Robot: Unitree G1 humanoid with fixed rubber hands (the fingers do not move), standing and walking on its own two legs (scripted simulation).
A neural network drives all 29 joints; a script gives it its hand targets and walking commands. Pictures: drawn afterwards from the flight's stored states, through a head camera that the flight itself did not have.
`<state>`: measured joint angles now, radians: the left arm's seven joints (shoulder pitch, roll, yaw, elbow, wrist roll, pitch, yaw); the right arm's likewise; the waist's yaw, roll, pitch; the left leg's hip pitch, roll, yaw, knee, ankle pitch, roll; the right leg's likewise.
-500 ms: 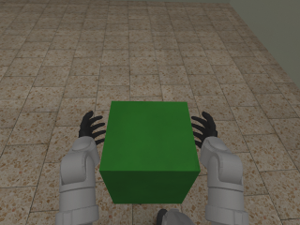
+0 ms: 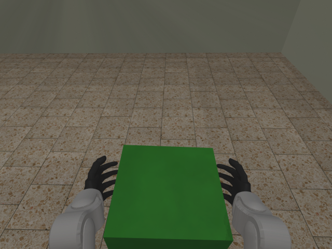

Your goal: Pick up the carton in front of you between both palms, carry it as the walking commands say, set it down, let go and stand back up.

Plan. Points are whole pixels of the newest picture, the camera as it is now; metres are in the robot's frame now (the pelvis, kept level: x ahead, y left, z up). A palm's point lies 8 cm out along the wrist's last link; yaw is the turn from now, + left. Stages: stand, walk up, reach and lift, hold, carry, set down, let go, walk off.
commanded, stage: carry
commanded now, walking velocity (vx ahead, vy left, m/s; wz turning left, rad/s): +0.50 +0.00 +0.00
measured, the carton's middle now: (165, 212) +0.23 +0.01 +0.00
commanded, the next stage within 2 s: none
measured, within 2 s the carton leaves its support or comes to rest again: neither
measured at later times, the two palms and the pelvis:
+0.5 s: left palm (119, 113) +0.51 +0.16 +0.08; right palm (214, 114) +0.50 -0.14 +0.08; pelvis +0.28 +0.02 +0.00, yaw -2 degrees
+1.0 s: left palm (129, 98) +0.59 +0.14 +0.08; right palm (216, 96) +0.60 -0.16 +0.08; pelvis +0.37 -0.02 -0.01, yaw +0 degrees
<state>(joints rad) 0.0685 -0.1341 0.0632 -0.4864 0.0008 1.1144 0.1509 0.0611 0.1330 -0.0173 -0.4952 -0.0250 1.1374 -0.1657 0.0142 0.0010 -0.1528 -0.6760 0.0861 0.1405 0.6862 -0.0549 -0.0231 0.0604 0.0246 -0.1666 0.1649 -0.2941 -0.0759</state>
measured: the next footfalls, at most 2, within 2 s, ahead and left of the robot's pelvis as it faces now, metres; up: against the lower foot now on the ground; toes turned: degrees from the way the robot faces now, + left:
left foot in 0.14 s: +0.33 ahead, +0.11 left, +0.00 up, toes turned +3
right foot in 0.56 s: +0.42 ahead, -0.12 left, +0.00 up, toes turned +14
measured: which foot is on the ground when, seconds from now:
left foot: up 0.00-0.12, down 0.14-1.00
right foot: down 0.00-0.18, up 0.20-0.54, down 0.56-1.00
